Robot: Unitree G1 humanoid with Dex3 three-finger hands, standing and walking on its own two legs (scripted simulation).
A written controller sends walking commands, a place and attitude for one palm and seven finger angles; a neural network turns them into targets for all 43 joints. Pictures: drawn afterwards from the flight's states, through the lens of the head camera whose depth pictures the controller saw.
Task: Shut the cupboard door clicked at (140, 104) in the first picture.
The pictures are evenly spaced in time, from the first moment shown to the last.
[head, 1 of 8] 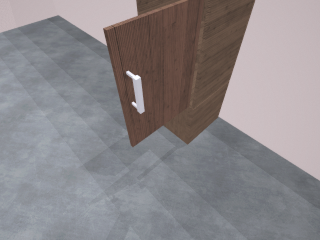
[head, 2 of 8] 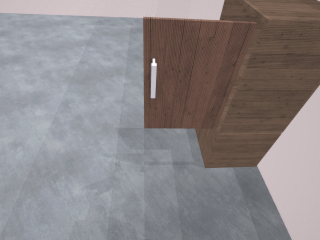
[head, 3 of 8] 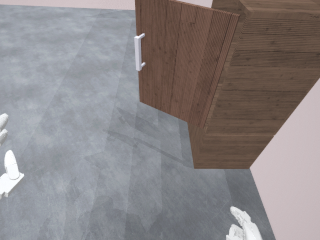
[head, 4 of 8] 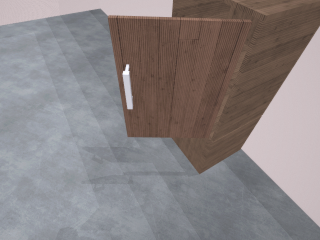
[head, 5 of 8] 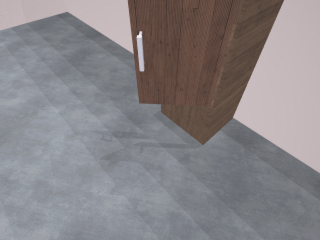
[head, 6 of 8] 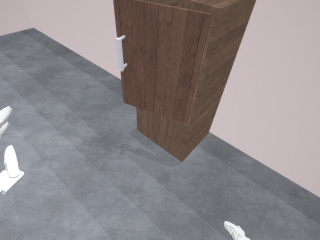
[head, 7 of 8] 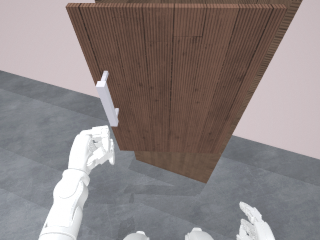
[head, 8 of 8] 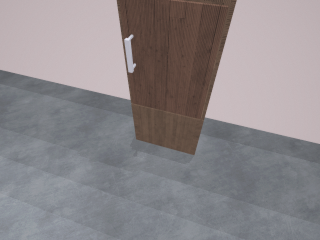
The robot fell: no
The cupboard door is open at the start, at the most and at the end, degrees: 88 88 0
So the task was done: yes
